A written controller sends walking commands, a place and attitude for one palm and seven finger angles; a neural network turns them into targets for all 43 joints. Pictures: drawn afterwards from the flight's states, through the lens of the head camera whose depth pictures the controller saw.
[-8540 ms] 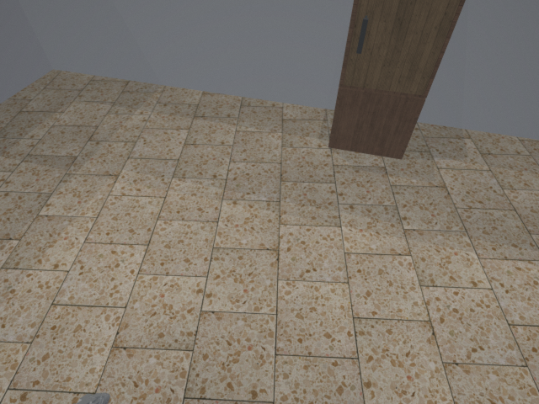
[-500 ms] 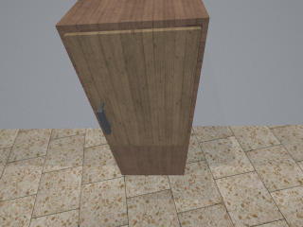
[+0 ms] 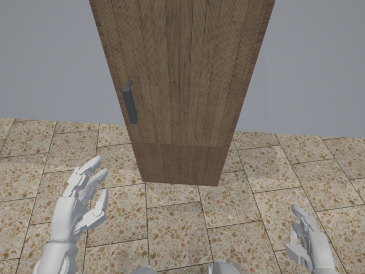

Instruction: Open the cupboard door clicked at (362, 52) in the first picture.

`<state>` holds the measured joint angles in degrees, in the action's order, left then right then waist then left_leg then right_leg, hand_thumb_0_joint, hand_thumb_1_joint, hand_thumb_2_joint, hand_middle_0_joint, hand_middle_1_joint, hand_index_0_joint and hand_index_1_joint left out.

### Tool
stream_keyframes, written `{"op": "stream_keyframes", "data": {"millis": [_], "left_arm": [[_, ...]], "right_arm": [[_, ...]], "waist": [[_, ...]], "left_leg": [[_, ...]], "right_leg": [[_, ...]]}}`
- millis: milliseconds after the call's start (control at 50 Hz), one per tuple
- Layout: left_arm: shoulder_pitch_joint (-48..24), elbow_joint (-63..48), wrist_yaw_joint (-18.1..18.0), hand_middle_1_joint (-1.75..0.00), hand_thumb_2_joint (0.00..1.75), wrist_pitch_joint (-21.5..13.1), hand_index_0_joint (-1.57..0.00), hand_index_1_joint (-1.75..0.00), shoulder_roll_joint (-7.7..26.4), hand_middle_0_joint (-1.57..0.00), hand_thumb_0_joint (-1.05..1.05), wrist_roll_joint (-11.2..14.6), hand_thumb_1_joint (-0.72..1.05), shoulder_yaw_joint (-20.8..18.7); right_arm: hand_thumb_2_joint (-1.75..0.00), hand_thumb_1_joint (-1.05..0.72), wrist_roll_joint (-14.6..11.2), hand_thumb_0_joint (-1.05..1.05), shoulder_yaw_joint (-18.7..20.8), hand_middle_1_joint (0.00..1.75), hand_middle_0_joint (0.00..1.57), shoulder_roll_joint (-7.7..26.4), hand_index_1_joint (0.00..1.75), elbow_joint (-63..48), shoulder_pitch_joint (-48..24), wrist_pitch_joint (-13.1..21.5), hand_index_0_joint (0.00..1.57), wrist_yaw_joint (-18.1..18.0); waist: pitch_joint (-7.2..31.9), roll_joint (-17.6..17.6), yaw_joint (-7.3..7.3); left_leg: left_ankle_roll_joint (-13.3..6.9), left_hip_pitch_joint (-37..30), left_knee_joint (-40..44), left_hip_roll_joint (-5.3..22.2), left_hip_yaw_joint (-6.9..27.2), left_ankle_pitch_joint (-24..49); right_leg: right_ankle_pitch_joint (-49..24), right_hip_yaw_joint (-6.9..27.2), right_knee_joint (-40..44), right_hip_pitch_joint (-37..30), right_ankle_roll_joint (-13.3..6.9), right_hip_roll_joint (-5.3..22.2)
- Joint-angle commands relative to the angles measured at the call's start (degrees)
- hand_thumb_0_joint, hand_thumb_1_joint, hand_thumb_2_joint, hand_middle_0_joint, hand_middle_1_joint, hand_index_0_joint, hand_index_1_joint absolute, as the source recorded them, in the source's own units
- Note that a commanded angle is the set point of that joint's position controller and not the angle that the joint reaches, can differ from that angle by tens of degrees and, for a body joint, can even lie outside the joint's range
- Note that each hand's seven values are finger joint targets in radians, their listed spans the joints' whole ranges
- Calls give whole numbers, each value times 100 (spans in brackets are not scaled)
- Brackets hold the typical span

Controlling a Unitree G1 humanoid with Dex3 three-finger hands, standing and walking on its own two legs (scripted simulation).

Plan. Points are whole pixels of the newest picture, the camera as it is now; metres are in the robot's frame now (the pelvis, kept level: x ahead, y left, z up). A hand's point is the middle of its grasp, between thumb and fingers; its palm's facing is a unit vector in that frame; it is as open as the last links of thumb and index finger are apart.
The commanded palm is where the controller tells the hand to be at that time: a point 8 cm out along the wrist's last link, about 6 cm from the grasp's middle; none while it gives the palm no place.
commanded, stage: raise the hand with hooked fingers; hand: left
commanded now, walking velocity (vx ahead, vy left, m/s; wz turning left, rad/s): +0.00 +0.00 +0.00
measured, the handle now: (131, 102) +0.61 +0.20 -0.03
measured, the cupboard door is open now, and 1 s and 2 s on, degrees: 0 0 0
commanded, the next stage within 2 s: move the hooked fingers beside the handle in 1.80 s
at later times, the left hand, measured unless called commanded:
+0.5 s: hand (83, 224) +0.22 +0.23 -0.02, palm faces -0.05 -1.00 -0.05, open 10.8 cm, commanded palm +0.20 +0.29 -0.01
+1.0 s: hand (69, 207) +0.26 +0.27 -0.02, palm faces +0.00 -1.00 -0.07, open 13.6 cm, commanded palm +0.24 +0.32 -0.01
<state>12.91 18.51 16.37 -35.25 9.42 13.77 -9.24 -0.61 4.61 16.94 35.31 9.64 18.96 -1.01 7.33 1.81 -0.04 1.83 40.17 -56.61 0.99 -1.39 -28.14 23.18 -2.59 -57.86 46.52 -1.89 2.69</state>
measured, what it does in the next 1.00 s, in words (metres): stands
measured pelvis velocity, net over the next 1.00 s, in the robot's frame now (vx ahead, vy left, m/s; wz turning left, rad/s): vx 0.00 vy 0.02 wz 0.01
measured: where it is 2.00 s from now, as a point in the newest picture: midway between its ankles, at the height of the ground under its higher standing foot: outside the picture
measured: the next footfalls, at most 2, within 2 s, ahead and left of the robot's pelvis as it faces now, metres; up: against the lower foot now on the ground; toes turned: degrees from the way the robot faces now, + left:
none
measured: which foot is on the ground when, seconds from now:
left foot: down 0.00-1.00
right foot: down 0.00-1.00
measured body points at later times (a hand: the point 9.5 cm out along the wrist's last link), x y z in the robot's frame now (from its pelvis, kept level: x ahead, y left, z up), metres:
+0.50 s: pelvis -0.03 +0.03 -0.05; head +0.06 +0.04 +0.39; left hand +0.22 +0.28 -0.01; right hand +0.13 -0.18 -0.14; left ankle +0.00 +0.14 -0.67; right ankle +0.05 -0.10 -0.67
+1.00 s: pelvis +0.00 +0.02 -0.05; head +0.10 +0.04 +0.39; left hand +0.25 +0.32 -0.01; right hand +0.20 -0.21 -0.12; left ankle +0.00 +0.14 -0.67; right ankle +0.05 -0.10 -0.67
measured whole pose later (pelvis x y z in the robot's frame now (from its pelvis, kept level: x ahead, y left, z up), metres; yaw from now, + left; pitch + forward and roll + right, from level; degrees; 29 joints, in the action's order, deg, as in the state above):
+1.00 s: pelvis +0.00 +0.02 -0.05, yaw +1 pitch +20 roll -2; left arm 8.5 12.9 25.1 -22.4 18.8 18.6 -19.9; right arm -1.3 -0.9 14.9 29.6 11.2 12.5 -2.8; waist 8.6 -0.3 -0.2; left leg 0.0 58.7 -73.8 1.3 2.0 -35.1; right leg 27.4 -5.0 -69.3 61.7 -0.4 2.5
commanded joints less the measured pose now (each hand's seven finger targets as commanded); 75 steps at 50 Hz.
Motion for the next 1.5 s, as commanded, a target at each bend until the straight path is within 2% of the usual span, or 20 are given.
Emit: {"op": "stream_keyframes", "data": {"millis": [0,20,40,80,120,140,160,200,240,340,380,440,480,540,580,740,880,1260,1360,1480], "left_arm": [[592,-853,866,-54,74,-282,-23,-54,748,-23,0,426,53,-385],[430,-1239,825,-55,73,12,-23,-55,752,-23,0,489,50,-338],[120,-1637,727,-57,72,257,-23,-57,827,-23,0,541,48,-332],[-212,-2487,355,-60,70,512,-23,-60,902,-23,0,386,43,-301],[-363,-3267,-66,-63,68,543,-24,-63,948,-24,0,139,39,-240],[-662,-3564,-193,-64,67,539,-24,-64,1024,-24,0,87,36,-178],[-676,-3659,-296,-66,66,521,-24,-66,1044,-24,0,-42,34,-196],[-512,-3429,-343,-69,64,518,-24,-69,869,-24,0,-103,29,-35],[-551,-3031,-233,-72,62,625,-25,-72,964,-25,0,-89,25,-71],[-77,-2327,138,-80,57,1177,-25,-80,1132,-25,0,168,13,-409],[-156,-2564,174,-82,55,1270,-26,-82,1269,-26,0,244,8,-605],[-185,-2441,108,-87,52,1240,-26,-87,1339,-26,0,363,1,-811],[-252,-2451,66,-90,50,1091,-27,-90,1356,-27,0,360,-3,-870],[-391,-2213,82,-94,47,892,-27,-94,1371,-27,0,382,-10,-866],[-465,-2157,174,-98,45,813,-27,-98,1446,-27,0,355,-15,-909],[-438,-2119,445,-110,37,830,-29,-110,1750,-29,0,504,-34,-1279],[-763,-1762,751,-120,30,869,-30,-120,1930,-30,0,604,-50,-1543],[-1766,-752,1510,-120,30,1044,-30,-120,2776,-30,0,952,-50,-2337],[-1589,-832,1589,-120,30,1007,-30,-120,2695,-30,0,999,-50,-2245],[-1605,-830,1457,-120,30,956,-30,-120,2760,-30,0,967,-50,-2319]], "right_arm": [[-90,-90,-111,0,141,30,20,589,30,-1571,-350,121,20,80],[-90,-90,-150,0,106,30,20,591,30,-1784,-401,45,20,36],[-90,-90,-152,0,71,30,20,623,30,-1885,-350,-33,20,-8],[-90,-90,-151,0,13,30,20,552,30,-1929,-139,-142,20,-93],[-90,-90,-91,0,-40,30,20,494,30,-1897,52,-199,20,-146],[-90,-90,-26,0,-103,30,20,514,30,-1856,69,-234,20,-174],[-90,-90,-12,0,-105,30,20,505,30,-1779,103,-249,20,-203],[-90,-90,9,0,-164,30,20,466,30,-1620,136,-239,20,-216],[-90,-90,21,0,-229,30,20,521,30,-1482,98,-234,20,-243],[-90,-90,-74,0,-261,30,20,549,30,-1453,1,-238,20,-278],[-90,-90,-92,0,-249,30,20,538,30,-1465,8,-240,20,-274],[-90,-90,-75,0,-254,30,20,513,30,-1439,11,-240,20,-290],[-90,-90,-60,0,-237,30,20,511,30,-1387,90,-226,20,-271],[-90,-90,-49,0,-214,30,20,564,30,-1325,167,-224,20,-271],[-90,-90,-64,0,-182,30,20,618,30,-1304,225,-225,20,-270],[-90,-90,-63,0,-112,30,20,670,30,-1248,366,-285,20,-264],[-90,-90,-80,0,-111,30,20,685,30,-1214,379,-371,20,-236],[-90,-90,-113,0,-171,30,20,823,30,-1143,452,-426,20,-270],[-90,-90,-134,0,-145,30,20,840,30,-1191,501,-414,20,-238],[-90,-90,-135,0,-142,30,20,849,30,-1207,505,-452,20,-224]], "waist": [[1177,320,384],[1121,-4,384],[1097,-7,282],[1203,-359,135],[1409,-631,52],[1393,-500,-93],[1495,-589,-110],[1358,-707,-177],[1242,-611,-240],[1439,-359,8],[1697,-392,76],[1557,-184,124],[1587,-372,101],[1380,-161,-3],[1470,-388,-18],[1812,-630,21],[1911,-625,-22],[2115,-525,-26],[2242,-611,-5],[1996,-682,-18]], "left_leg": [[-260,1448,-432,-421,-160,178],[-268,1467,-376,-435,-165,-52],[-287,1456,-349,-385,-44,-172],[-313,1286,-309,-306,50,-321],[-330,1014,-268,-222,213,27],[-352,1059,-382,-185,284,85],[-340,945,-399,-155,334,236],[-303,984,-414,-148,421,294],[-282,1159,-436,-144,509,111],[-244,1352,-186,-194,521,-201],[-237,1253,-138,-195,488,0],[-228,1359,-131,-200,498,96],[-222,1326,-179,-207,440,161],[-241,1478,-264,-208,428,161],[-240,1401,-286,-206,388,174],[-210,1038,-391,-173,375,1243],[-216,1103,-571,-164,309,1493],[-276,1486,-790,-131,259,1383],[-285,1286,-687,-133,267,1417],[-266,1293,-571,-136,300,1152]], "right_leg": [[962,801,360,-658,30,31],[1315,769,406,-505,36,21],[1513,675,297,-296,23,-70],[1480,535,215,-125,57,-115],[778,276,-45,-68,26,-196],[653,187,-183,91,27,-258],[463,113,-244,189,19,-255],[367,-8,-317,363,20,-268],[489,-88,-378,512,11,-298],[786,-105,-215,181,29,-271],[665,-112,-191,17,46,-236],[678,-135,-205,-9,31,-264],[651,-114,-217,64,37,-239],[679,-99,-210,143,32,-242],[646,-70,-220,217,41,-220],[-362,-136,-385,-57,9,-278],[-765,-57,-427,-169,42,-272],[-708,145,-427,-281,61,-271],[-661,123,-369,-304,61,-275],[-299,52,-338,-67,55,-288]]}}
